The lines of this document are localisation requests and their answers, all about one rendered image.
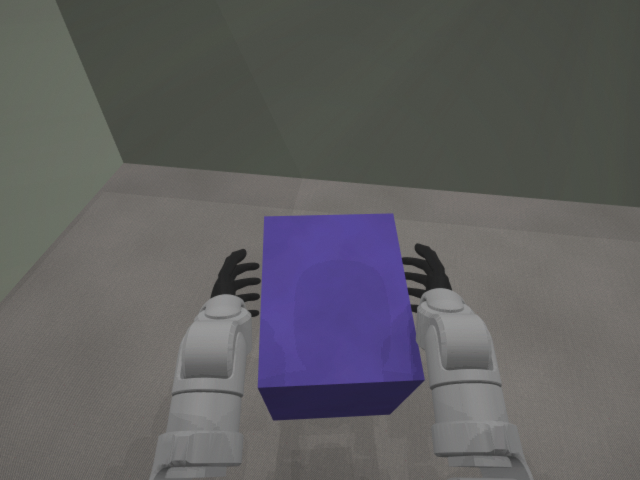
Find left robot hand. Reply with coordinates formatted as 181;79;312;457
210;249;261;317

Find right robot hand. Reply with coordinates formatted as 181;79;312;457
402;243;452;313

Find carton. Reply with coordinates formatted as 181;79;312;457
258;213;425;421

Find robot left forearm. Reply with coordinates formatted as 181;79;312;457
149;294;252;480

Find robot right forearm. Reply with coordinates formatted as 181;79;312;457
416;288;534;480

